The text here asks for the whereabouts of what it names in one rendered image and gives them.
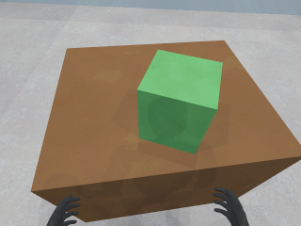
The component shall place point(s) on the robot right hand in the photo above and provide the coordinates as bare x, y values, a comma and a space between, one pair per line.
235, 212

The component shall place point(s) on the pedestal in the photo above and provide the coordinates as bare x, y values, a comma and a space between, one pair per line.
92, 150

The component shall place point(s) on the robot left hand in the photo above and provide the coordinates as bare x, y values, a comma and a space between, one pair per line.
59, 215

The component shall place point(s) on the carton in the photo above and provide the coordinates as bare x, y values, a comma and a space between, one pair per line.
177, 100

